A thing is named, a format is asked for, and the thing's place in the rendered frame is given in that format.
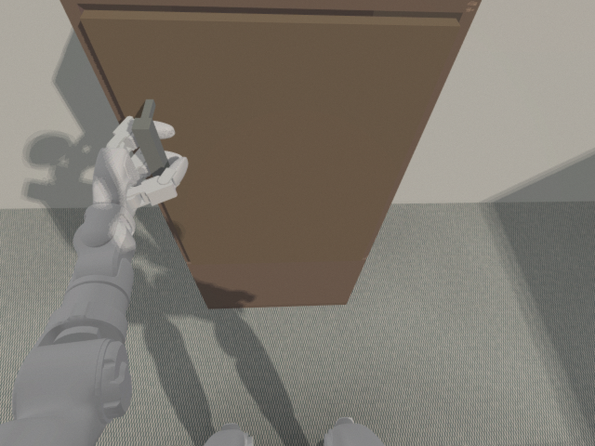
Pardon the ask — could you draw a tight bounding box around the handle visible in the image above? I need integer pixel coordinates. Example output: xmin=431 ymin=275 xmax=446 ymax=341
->
xmin=131 ymin=99 xmax=170 ymax=177

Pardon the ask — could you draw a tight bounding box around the robot left forearm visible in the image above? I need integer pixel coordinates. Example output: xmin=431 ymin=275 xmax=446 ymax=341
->
xmin=12 ymin=203 xmax=136 ymax=420

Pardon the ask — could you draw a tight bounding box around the robot left upper arm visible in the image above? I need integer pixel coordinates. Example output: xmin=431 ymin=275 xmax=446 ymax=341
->
xmin=0 ymin=338 xmax=132 ymax=446

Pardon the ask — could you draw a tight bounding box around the cupboard door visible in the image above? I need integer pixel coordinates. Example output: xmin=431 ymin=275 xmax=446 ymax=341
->
xmin=80 ymin=10 xmax=460 ymax=265

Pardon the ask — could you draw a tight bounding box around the robot right thigh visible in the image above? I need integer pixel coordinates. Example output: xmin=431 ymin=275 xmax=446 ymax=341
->
xmin=324 ymin=424 xmax=385 ymax=446

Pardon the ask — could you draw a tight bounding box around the robot right shin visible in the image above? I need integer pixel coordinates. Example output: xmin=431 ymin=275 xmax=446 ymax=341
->
xmin=332 ymin=417 xmax=354 ymax=430

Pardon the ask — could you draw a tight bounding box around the left robot hand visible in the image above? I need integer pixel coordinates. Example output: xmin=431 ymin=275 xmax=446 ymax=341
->
xmin=92 ymin=116 xmax=189 ymax=216

